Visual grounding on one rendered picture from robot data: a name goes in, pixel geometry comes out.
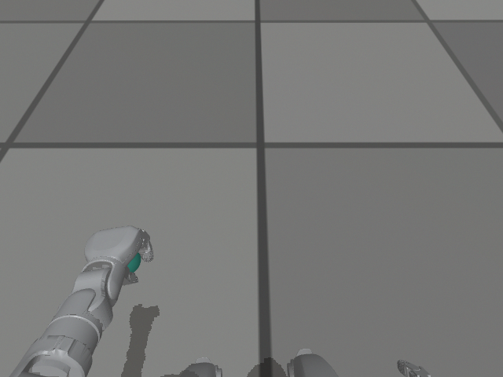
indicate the left robot hand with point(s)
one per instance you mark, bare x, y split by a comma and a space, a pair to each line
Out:
122, 244

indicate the ball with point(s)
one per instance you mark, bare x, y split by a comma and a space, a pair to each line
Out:
134, 264

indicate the right robot hand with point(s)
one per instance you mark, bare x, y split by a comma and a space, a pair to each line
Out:
411, 370

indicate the left robot arm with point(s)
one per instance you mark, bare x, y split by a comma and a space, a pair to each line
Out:
66, 347

